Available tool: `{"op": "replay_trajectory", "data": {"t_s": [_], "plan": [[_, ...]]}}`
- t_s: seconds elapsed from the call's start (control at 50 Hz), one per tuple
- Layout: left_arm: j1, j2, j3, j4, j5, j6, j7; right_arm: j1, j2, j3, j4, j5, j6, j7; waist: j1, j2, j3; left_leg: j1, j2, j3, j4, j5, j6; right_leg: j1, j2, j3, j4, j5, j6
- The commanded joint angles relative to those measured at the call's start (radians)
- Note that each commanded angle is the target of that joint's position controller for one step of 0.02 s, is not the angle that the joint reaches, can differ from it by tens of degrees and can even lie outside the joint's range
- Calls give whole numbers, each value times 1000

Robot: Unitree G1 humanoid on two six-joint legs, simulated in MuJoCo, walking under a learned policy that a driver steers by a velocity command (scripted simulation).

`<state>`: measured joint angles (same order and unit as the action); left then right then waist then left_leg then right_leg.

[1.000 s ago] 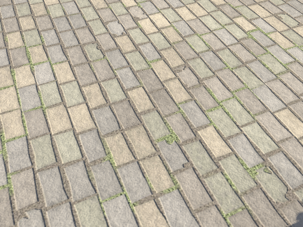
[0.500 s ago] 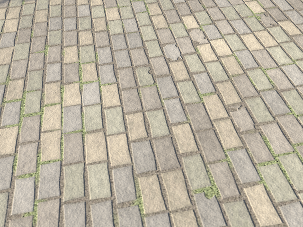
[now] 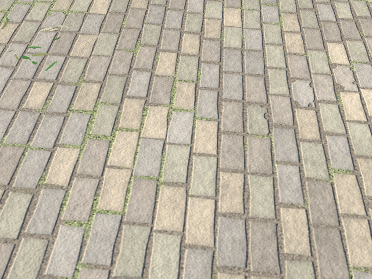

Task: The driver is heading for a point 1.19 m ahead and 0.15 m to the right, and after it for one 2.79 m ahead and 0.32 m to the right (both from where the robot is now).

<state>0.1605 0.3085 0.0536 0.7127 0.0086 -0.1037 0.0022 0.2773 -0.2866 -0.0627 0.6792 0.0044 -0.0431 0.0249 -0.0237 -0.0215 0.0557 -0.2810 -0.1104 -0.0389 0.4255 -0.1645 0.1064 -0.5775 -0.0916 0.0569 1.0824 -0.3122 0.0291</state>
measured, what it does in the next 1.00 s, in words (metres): walks ahead: right foot, then left foot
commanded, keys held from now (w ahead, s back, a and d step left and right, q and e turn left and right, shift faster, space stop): w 0.92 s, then w+e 0.08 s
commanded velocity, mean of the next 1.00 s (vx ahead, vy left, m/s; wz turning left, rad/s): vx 0.50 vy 0.00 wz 0.11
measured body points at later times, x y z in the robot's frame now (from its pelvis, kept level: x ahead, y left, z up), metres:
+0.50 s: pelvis +0.29 -0.06 +0.00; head +0.31 -0.07 +0.45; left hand +0.37 +0.22 -0.11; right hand +0.42 -0.32 -0.11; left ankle +0.26 +0.08 -0.66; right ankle +0.32 -0.15 -0.74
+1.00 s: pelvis +0.57 +0.03 +0.00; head +0.59 +0.04 +0.45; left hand +0.64 +0.31 -0.12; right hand +0.70 -0.23 -0.10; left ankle +0.59 +0.12 -0.74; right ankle +0.55 -0.13 -0.66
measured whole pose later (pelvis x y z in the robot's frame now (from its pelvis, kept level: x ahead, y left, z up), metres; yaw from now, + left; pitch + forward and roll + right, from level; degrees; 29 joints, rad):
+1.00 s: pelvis +0.57 +0.03 +0.00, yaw +4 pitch +1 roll +1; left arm 0.27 0.31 0.05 0.81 -0.02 -0.07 -0.01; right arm 0.24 -0.27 -0.05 0.75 -0.01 -0.08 0.03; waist 0.00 -0.04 0.03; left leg -0.27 -0.04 0.05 0.40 -0.16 0.06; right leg -0.50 -0.08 0.03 1.12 -0.33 -0.01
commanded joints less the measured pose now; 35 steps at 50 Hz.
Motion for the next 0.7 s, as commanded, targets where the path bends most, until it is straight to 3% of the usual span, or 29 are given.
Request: {"op": "replay_trajectory", "data": {"t_s": [0.02,0.1,0.16,0.2,0.26,0.28,0.3,0.32,0.34,0.36,0.38,0.4,0.42,0.46,0.5,0.56,0.62,0.7], "plan": [[31,75,20,-46,10,9,3,-39,-147,-38,-65,0,-27,-20,34,59,-86,58,261,-247,-209,279,189,-48,-21,-2,-124,138,31],[-110,36,0,-68,1,1,-12,22,-148,-34,-21,7,-25,-30,-32,84,-52,31,207,-158,-213,176,120,32,19,-23,-416,432,29],[-193,50,0,-91,-14,-8,-26,79,-162,-35,15,12,-25,-28,-69,88,-17,93,249,-200,-203,102,119,27,35,-18,-510,462,10],[-227,63,4,-108,-13,-14,-35,110,-162,-35,35,13,-19,-29,-78,89,-4,189,286,-236,-159,135,116,-20,42,-13,-555,398,-14],[-197,80,11,-110,-13,-21,-43,122,-170,-39,53,11,-4,-34,-52,118,-12,288,322,-270,-95,280,95,11,62,-30,-595,264,-57],[-140,94,20,-97,-12,-23,-41,104,-173,-39,52,12,0,-35,-15,129,-41,292,305,-254,-36,423,80,100,85,-55,-620,240,-78],[-23,124,37,-65,-8,-25,-35,89,-158,-32,47,10,2,-35,46,115,-123,268,255,-210,95,559,55,280,93,-68,-639,280,-112],[147,174,51,-40,4,-26,-29,72,-124,-15,23,-3,1,-36,123,66,-272,124,201,-165,338,451,18,566,-38,63,-588,331,-182],[266,254,77,-9,8,-16,-27,205,-47,9,18,7,-16,-33,104,-188,-424,-259,36,-71,720,-33,-71,958,-256,476,-621,177,-348],[295,174,57,12,-22,-9,-34,180,-90,6,21,13,-29,-29,126,-221,-416,-432,29,-131,834,-409,-79,983,-299,686,-755,-38,-360],[227,125,41,4,-28,-4,-30,77,-155,-13,4,30,-34,-25,131,-123,-245,-510,92,-129,880,-342,-74,853,-269,569,-784,-133,-309],[157,107,32,-9,-17,5,-26,6,-151,-10,-15,26,-37,-24,108,-49,-152,-500,143,-82,847,-256,-72,711,-228,452,-806,-87,-277],[113,85,22,-11,-9,9,-27,-31,-139,-11,-23,11,-38,-23,82,-21,-73,-479,174,-61,776,-201,-78,586,-186,370,-843,-2,-269],[76,66,13,-12,2,3,-28,6,-108,-11,-10,5,-29,-22,33,-64,-54,-379,212,-52,694,-137,-89,464,-133,273,-892,131,-258],[79,82,17,1,-8,-5,-27,16,-76,-4,-5,3,-20,-23,18,-70,-54,-362,222,-30,631,-106,-108,420,-120,198,-924,238,-272],[102,117,27,24,-13,-3,-19,-75,-55,7,-30,-5,-24,-24,38,-43,-34,-381,231,-13,448,48,-129,417,-102,109,-949,345,-267],[146,132,30,49,-23,7,-13,-180,-34,17,-50,0,-37,-13,78,-38,-20,-321,202,15,248,214,-128,419,-70,35,-948,367,-235],[224,147,33,93,-32,25,-10,-287,-44,15,-84,12,-47,6,111,-38,4,-319,176,17,130,243,-108,520,-118,49,-916,358,-225]]}}
Next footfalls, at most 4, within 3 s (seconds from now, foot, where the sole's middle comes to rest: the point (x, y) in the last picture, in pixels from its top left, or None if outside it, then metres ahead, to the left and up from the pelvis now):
0.32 right None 0.36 -0.14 -0.78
0.82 left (152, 228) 0.63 0.12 -0.78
1.36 right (210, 162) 0.93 -0.11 -0.78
1.84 left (178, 107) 1.25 0.02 -0.78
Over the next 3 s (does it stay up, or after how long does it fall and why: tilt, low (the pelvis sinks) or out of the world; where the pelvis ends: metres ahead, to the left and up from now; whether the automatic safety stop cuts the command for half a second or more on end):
stays up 1.61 -0.22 0.00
